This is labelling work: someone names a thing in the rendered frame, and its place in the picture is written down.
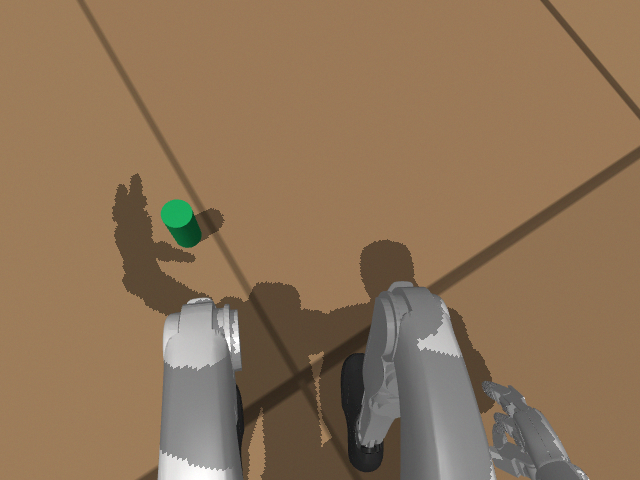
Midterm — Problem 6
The right robot hand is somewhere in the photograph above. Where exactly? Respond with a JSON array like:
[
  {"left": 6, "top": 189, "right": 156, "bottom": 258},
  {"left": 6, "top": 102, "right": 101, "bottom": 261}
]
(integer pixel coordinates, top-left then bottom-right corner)
[{"left": 482, "top": 381, "right": 571, "bottom": 480}]

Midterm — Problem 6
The right robot arm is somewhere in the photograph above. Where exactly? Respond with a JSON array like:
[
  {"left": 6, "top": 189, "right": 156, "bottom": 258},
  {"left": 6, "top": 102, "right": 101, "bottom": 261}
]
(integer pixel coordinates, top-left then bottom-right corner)
[{"left": 535, "top": 461, "right": 590, "bottom": 480}]

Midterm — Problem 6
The can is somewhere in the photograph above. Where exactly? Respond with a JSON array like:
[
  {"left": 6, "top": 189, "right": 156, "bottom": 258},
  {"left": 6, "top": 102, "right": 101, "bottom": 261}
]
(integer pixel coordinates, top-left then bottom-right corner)
[{"left": 161, "top": 199, "right": 202, "bottom": 248}]

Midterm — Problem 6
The right robot foot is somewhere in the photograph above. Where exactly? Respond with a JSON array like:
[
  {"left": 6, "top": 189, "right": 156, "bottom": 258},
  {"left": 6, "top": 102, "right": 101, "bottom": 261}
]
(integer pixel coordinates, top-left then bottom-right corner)
[{"left": 341, "top": 353, "right": 384, "bottom": 472}]

